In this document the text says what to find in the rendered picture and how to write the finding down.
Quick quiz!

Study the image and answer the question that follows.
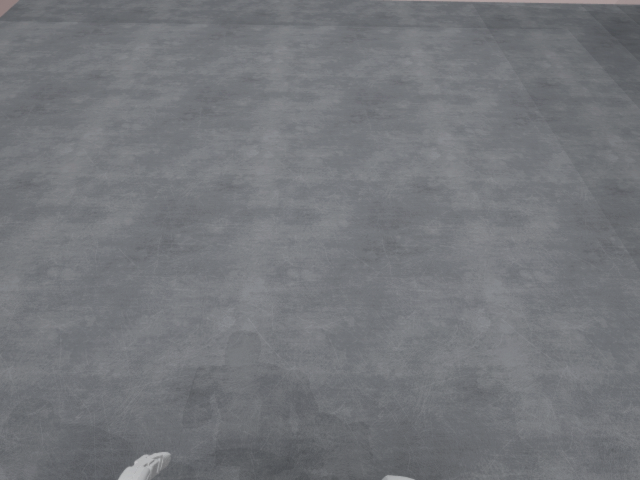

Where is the left robot hand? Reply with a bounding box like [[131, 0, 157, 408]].
[[118, 452, 171, 480]]

